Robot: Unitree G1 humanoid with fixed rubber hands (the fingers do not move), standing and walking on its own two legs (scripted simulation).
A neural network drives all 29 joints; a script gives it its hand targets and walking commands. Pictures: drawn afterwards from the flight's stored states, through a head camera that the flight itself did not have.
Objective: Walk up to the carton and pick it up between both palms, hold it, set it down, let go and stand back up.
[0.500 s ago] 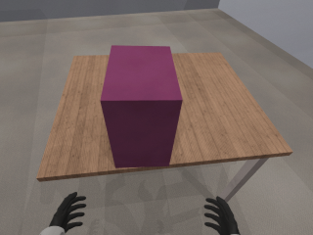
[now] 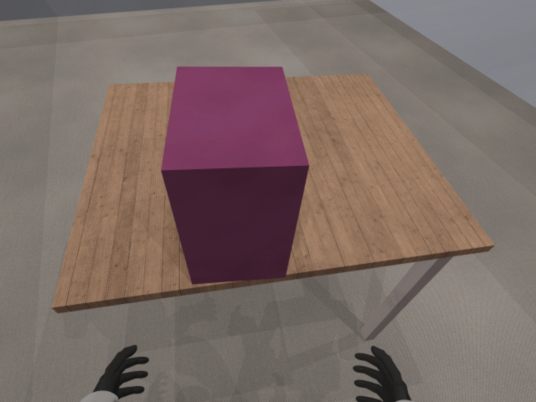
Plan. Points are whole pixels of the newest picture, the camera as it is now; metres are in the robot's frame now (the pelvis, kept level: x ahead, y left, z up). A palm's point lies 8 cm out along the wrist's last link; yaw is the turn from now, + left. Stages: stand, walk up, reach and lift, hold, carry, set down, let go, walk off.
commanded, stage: set down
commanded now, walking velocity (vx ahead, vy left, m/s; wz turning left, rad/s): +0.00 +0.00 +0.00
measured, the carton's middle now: (235, 180) +0.45 +0.08 +0.07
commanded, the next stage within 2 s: let go in 0.74 s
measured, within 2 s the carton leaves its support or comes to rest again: neither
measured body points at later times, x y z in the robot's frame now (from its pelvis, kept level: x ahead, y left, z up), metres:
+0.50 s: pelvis -0.01 +0.00 -0.01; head +0.03 +0.01 +0.44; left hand +0.16 +0.22 -0.12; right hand +0.17 -0.20 -0.12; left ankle +0.00 +0.11 -0.75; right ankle -0.02 -0.10 -0.75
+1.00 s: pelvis -0.02 -0.01 -0.01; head +0.04 +0.01 +0.43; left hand +0.15 +0.22 -0.12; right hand +0.15 -0.23 -0.12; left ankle +0.00 +0.11 -0.75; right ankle -0.02 -0.10 -0.75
